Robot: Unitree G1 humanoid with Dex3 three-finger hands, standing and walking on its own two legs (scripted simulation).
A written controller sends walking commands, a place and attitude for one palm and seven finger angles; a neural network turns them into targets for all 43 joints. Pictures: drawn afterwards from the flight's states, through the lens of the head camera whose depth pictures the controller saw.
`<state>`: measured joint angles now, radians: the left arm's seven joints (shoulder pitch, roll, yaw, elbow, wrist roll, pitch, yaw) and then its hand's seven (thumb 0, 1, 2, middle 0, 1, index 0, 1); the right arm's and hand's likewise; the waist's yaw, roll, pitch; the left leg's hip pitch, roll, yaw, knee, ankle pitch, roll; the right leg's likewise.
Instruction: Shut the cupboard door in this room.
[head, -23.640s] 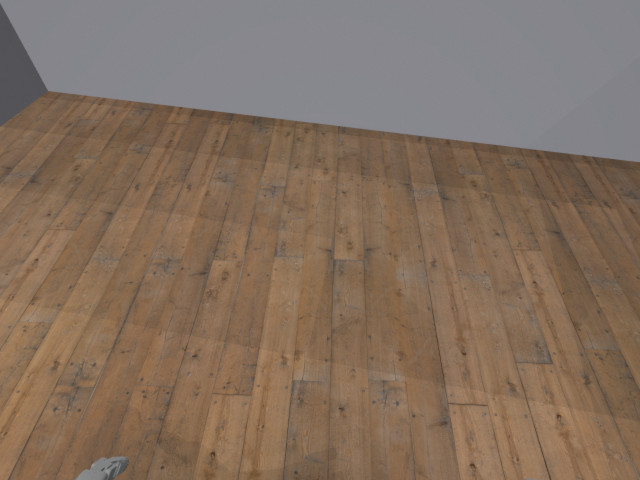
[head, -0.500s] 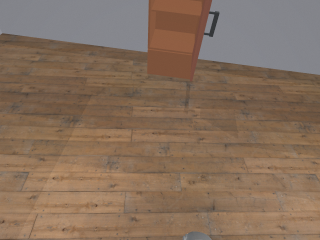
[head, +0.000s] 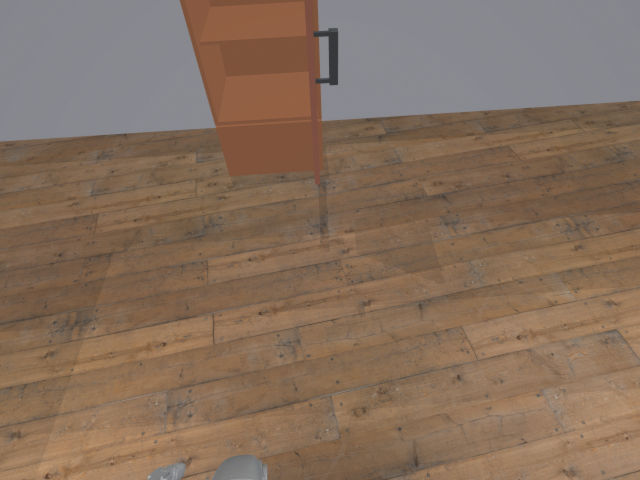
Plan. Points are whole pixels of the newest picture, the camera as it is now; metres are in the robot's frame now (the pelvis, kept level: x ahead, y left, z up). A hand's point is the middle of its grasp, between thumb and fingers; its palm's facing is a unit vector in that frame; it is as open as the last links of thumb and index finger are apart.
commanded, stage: turn or walk to find it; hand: left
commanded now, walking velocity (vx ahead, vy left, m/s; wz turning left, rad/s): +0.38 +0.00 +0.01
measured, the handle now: (325, 58) +1.13 +0.01 -0.04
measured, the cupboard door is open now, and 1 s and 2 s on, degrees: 88 88 88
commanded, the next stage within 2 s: stand and wait in 0.66 s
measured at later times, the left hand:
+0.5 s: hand out of the picture +0.06 +0.17 -0.17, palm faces +0.15 -0.98 -0.12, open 7.4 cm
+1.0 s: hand (230, 258) +0.55 +0.21 -0.16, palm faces -0.07 -0.97 -0.21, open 7.4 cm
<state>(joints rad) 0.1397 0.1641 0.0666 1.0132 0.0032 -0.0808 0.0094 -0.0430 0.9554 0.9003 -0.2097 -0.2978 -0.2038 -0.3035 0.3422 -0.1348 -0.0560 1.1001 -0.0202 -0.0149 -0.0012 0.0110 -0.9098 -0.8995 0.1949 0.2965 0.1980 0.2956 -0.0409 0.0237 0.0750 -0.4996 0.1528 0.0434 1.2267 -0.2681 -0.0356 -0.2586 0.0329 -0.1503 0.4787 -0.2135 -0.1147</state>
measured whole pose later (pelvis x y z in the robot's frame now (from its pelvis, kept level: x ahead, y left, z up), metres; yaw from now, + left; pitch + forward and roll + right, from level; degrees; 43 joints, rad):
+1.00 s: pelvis +0.40 +0.04 -0.01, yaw -1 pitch -2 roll +1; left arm 0.05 0.18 0.02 1.00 0.03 -0.04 0.01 0.00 0.91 0.90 -0.20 -0.30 -0.19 -0.30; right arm 0.44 -0.12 -0.03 1.16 -0.01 -0.04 -0.02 0.00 -0.91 -0.90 0.19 0.30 0.20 0.30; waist -0.05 0.00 0.08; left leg -0.04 0.03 0.18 0.56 -0.45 0.01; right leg -0.36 -0.03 -0.12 0.55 -0.13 -0.02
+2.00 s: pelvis +0.45 +0.06 +0.01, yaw -1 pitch -1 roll +0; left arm 0.31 0.10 -0.01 1.16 0.02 -0.02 0.04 0.01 0.91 0.90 -0.20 -0.30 -0.20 -0.30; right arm 0.32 -0.08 0.00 1.15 0.00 -0.02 -0.03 0.01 -0.91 -0.90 0.19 0.30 0.20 0.30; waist 0.01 -0.01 0.03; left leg -0.12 0.03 0.11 0.40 -0.26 0.00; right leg -0.22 -0.06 -0.10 0.41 -0.16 0.00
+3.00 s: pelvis +0.50 +0.08 -0.01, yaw +8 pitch +1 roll -1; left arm 0.32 0.17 0.06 1.09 0.03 -0.03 0.01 0.00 0.91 0.90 -0.20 -0.30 -0.20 -0.30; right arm 0.34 -0.14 -0.04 1.07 -0.01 0.00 0.01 0.01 -0.91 -0.90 0.19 0.30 0.20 0.30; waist 0.01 -0.02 0.02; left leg -0.30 0.07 0.10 0.68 -0.46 0.02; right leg -0.22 -0.13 -0.24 0.57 -0.35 0.03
